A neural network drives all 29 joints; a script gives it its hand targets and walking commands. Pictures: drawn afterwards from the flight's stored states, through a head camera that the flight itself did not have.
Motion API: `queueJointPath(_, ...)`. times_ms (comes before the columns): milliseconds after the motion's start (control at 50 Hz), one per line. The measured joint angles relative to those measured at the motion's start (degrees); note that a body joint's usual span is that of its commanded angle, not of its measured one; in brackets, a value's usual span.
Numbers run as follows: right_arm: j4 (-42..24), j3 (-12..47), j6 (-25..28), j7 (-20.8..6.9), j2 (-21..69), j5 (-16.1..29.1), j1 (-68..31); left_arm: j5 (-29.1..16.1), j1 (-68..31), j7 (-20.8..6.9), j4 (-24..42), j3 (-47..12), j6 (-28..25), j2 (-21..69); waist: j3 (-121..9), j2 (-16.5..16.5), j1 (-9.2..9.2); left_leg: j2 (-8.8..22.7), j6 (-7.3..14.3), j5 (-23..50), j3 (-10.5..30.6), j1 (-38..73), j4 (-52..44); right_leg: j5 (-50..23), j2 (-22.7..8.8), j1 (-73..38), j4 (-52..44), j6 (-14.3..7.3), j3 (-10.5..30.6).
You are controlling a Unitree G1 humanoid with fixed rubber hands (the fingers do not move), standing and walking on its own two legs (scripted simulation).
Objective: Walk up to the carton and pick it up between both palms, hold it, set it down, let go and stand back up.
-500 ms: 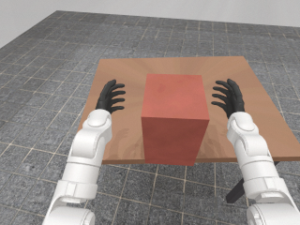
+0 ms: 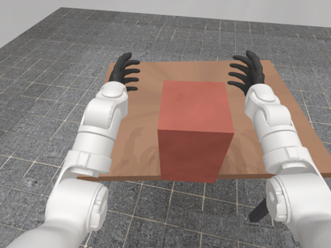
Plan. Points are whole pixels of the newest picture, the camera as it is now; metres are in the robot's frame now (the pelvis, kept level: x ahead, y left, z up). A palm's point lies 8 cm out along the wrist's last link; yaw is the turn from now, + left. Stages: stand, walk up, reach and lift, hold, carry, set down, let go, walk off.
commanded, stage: reach and lift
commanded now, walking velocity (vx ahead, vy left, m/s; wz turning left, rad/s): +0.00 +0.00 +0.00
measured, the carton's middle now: (190, 134) +0.41 -0.06 +0.02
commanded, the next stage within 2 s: none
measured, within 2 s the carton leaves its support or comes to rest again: neither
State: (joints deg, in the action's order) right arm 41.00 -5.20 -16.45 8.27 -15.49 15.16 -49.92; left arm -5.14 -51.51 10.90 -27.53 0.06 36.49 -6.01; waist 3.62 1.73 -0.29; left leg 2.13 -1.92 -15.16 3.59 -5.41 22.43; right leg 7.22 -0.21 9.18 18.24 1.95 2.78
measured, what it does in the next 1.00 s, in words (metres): stands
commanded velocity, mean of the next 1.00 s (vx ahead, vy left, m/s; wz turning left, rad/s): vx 0.00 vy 0.00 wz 0.00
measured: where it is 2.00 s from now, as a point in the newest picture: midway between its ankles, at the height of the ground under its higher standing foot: outside the picture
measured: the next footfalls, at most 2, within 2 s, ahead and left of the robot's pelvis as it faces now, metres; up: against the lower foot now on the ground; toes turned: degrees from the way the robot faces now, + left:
none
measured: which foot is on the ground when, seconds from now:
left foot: down 0.00-1.00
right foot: down 0.00-1.00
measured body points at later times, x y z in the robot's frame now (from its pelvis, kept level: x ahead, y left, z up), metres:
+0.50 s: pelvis +0.00 +0.00 +0.00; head +0.03 +0.00 +0.45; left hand +0.44 +0.12 +0.12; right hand +0.44 -0.21 +0.12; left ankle -0.03 +0.14 -0.75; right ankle +0.03 -0.15 -0.75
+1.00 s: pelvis +0.00 -0.01 +0.00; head +0.08 -0.02 +0.44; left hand +0.45 +0.09 +0.06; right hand +0.45 -0.20 +0.05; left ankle -0.03 +0.14 -0.75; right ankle +0.03 -0.15 -0.75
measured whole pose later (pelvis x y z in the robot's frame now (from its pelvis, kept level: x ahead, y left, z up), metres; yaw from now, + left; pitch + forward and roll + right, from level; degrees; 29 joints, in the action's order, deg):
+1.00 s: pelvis +0.00 -0.01 +0.00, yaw +0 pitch +14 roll +0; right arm 66.5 -5.2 12.0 5.0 -12.2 6.3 -48.9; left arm 0.3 -51.1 9.4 -68.1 3.6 -15.0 -1.0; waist -5.9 1.7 -0.3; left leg 2.2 -2.6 -12.9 3.6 -23.7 22.4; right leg 5.4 -0.2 27.9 19.1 1.9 2.8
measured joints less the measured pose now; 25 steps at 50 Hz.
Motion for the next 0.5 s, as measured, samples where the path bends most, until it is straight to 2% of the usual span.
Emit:
queueJointPath(160, 5.35, 0.0, 0.67, 0.0, -0.29, 0.2, -1.8, 0.01, -1.39, 0.0, -5.94, 0.0, -2.59, -0.09, 0.0, 0.0, 0.0, 0.02, 0.0, -0.01, 0.0, -0.35, 0.0, -0.38, 0.0, -0.01, -0.75, 0.08, 0.0)
queueJointPath(300, 8.63, 0.0, 4.16, -0.49, -0.28, 0.2, -1.8, 0.46, -1.36, -0.6, -10.61, 0.0, -8.49, -0.09, -0.01, 0.0, 0.01, 0.02, 0.0, 0.02, 0.0, -0.46, 0.0, -0.5, 0.0, 0.02, -0.94, 0.09, 0.0)
queueJointPath(380, 12.47, 0.0, 6.78, -1.06, -0.29, 0.02, -1.67, 0.88, -1.13, -1.01, -16.08, 0.0, -13.06, -0.08, -0.03, 0.0, 0.01, 0.02, 0.0, 0.18, 0.0, -1.07, 0.0, -0.66, 0.0, 0.62, -0.95, 0.09, 0.0)
queueJointPath(500, 16.81, 0.0, 13.37, -1.79, -0.29, -2.76, -0.95, 1.28, -0.53, -1.28, -23.28, -0.01, -23.89, 0.62, -0.94, 0.0, 0.01, 0.02, -0.07, 0.86, -0.01, -4.32, -0.01, -1.33, 0.01, 3.88, -0.95, 0.09, 0.0)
